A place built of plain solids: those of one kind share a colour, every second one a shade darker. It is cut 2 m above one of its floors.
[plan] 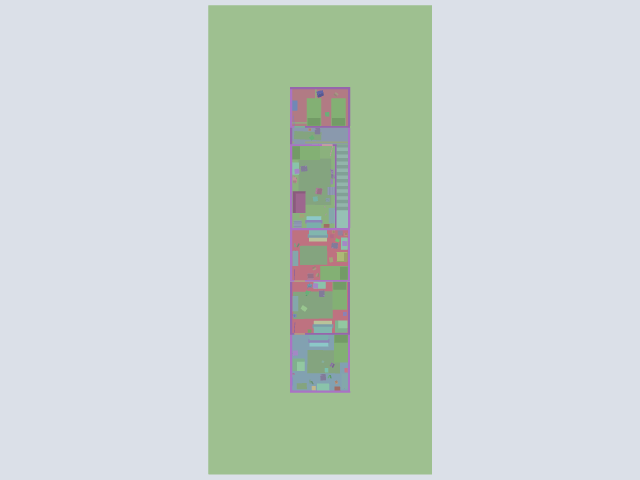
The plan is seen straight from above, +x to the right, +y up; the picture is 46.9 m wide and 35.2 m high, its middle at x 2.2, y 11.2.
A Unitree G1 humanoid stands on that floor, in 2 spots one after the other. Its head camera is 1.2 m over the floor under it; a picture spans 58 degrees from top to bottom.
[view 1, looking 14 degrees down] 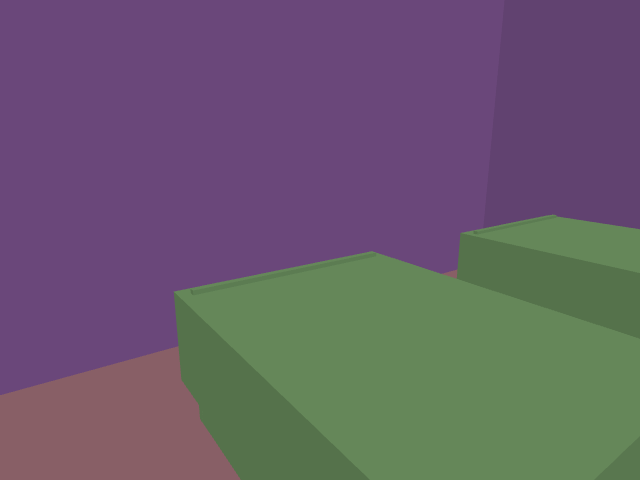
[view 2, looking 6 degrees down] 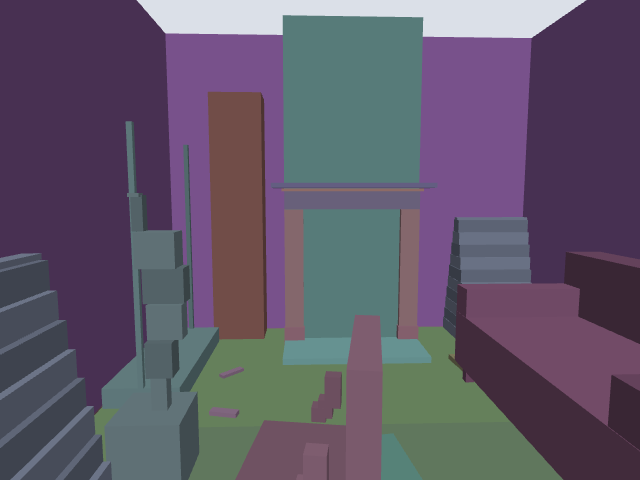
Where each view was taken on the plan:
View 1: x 0.78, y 19.93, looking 55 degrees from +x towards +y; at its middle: wall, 2.94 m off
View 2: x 2.12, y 15.93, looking -92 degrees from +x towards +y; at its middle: fixture_breast_front_room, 3.46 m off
